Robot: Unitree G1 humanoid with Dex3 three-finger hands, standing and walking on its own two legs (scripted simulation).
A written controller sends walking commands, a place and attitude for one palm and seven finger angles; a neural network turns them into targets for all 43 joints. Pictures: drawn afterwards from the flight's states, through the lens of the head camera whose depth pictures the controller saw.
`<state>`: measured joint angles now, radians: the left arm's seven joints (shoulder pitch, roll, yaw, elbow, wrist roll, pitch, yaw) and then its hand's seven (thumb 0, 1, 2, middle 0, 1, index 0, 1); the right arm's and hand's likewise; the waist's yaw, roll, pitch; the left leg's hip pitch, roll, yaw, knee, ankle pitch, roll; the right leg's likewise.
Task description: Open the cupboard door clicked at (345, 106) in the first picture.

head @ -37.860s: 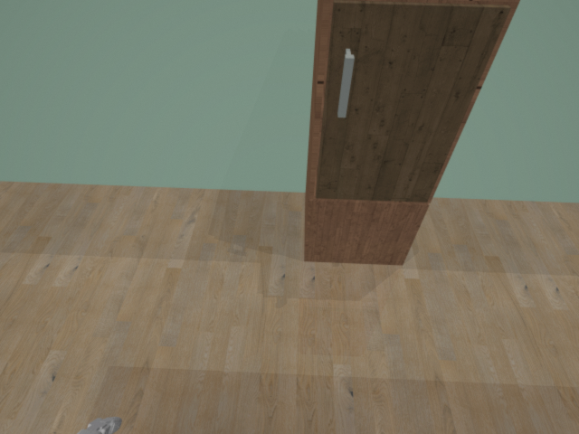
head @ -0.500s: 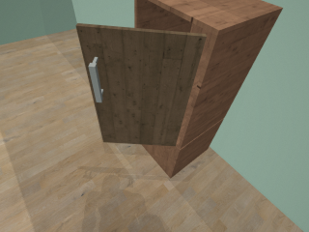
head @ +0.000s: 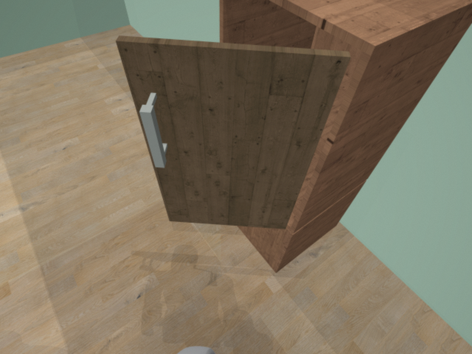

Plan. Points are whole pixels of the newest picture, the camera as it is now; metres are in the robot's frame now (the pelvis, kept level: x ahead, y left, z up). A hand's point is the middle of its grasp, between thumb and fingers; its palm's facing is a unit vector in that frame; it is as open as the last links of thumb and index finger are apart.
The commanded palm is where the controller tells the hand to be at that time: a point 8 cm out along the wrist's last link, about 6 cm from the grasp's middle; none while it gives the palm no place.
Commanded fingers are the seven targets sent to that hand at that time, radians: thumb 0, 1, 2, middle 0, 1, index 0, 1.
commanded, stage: come to a stop and stand still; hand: left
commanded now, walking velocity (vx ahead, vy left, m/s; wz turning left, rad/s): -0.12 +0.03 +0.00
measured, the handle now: (156, 132) +0.49 +0.20 +0.07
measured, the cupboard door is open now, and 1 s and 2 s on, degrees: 50 50 50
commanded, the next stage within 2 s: look again from close up in 0.98 s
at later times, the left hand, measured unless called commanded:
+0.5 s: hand out of the picture -0.01 +0.25 -0.17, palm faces +0.02 -0.97 -0.22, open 7.4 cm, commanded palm none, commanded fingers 0.00 0.90 0.90 -0.20 -0.30 -0.20 -0.30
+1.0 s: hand out of the picture -0.11 +0.22 -0.17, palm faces -0.01 -0.99 -0.15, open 7.4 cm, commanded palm none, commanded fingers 0.00 0.90 0.90 -0.20 -0.30 -0.20 -0.30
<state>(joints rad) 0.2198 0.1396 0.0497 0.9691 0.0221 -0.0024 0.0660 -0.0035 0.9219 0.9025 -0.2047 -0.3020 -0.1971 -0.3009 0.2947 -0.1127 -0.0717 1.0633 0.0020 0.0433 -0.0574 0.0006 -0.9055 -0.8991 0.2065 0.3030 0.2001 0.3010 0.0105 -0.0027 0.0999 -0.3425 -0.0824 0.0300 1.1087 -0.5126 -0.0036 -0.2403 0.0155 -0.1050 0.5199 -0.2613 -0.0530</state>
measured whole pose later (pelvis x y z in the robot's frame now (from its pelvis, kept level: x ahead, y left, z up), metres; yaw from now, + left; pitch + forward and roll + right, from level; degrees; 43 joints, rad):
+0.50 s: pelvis -0.05 +0.06 +0.00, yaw -2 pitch +0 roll +0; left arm 0.27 0.19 0.04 0.98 0.02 0.02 0.03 0.00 0.90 0.90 -0.20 -0.30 -0.19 -0.30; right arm 0.17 -0.14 -0.03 0.99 -0.01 0.02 -0.02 -0.01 -0.92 -0.90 0.21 0.30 0.20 0.30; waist 0.01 -0.02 0.05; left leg -0.31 -0.01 0.05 0.48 -0.17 0.03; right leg -0.16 -0.03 -0.01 0.51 -0.32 0.01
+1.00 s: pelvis -0.08 +0.07 +0.01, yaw -2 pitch -2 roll -1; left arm 0.38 0.12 0.01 1.10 0.02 0.00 0.04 0.00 0.90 0.90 -0.20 -0.30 -0.20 -0.30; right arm 0.34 -0.12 -0.02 1.16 -0.01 0.03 -0.01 0.00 -0.91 -0.90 0.20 0.30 0.20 0.30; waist -0.02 -0.01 0.02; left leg -0.29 0.00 0.04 0.40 -0.09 0.03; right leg -0.15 -0.01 -0.02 0.44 -0.26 0.02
